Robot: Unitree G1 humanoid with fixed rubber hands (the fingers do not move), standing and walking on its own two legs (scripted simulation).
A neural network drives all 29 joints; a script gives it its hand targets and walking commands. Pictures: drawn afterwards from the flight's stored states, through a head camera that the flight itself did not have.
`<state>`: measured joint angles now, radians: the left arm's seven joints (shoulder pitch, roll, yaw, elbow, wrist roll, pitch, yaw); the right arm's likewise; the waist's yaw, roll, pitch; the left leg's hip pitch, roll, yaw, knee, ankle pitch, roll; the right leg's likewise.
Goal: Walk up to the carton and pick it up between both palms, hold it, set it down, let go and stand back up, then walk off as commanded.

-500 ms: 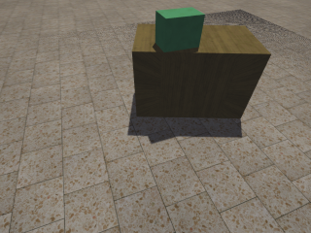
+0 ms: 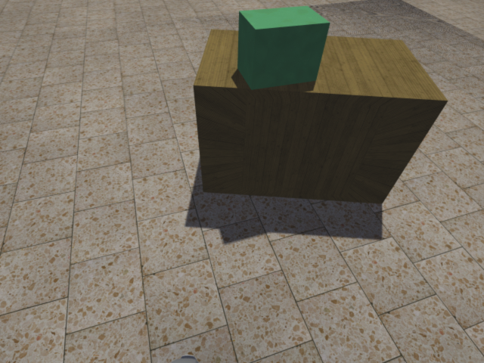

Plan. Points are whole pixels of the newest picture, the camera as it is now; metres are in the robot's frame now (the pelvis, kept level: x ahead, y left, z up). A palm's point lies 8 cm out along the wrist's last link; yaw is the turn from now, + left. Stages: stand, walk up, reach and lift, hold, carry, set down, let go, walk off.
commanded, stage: walk up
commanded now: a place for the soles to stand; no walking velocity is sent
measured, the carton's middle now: (279, 47) +1.22 -0.05 -0.02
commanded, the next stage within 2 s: none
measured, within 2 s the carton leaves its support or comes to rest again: neither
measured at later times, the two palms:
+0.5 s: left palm (116, 234) +0.38 +0.30 -0.09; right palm (438, 335) +0.24 -0.34 -0.10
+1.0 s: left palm (124, 208) +0.46 +0.32 -0.10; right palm (399, 215) +0.50 -0.34 -0.09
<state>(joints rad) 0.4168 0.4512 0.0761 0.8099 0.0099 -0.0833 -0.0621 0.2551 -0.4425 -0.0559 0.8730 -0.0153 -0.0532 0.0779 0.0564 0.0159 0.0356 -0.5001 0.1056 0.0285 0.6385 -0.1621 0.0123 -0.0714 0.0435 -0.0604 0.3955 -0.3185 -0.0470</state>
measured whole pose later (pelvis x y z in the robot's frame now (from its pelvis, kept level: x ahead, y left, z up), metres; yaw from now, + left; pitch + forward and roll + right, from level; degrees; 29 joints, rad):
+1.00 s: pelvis +0.43 -0.02 -0.01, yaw -1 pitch -1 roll -1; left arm 0.40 0.47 0.07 0.72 0.01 -0.06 -0.06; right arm 0.33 -0.43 -0.05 0.80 -0.02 -0.08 0.05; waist 0.05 -0.01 0.04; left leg -0.38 0.06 0.05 0.57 -0.18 0.03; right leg -0.14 0.00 -0.11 0.56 -0.40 -0.03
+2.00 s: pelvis +0.56 -0.05 -0.01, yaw +1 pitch -3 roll -1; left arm 0.20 0.41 0.02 0.93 0.00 -0.01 -0.01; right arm 0.21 -0.41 -0.02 0.95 -0.01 -0.03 0.00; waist 0.00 -0.03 0.06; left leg -0.29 0.03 0.01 0.63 -0.29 0.00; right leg -0.28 -0.03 -0.03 0.58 -0.24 0.01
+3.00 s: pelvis +0.61 -0.06 +0.01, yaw +1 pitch -2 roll +0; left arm 0.18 0.44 0.06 1.02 0.03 -0.02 -0.05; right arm 0.21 -0.42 -0.08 1.05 -0.04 -0.05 0.03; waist -0.02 0.00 0.02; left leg -0.11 0.02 0.01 0.38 -0.21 0.05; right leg -0.27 -0.04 -0.02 0.65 -0.44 -0.02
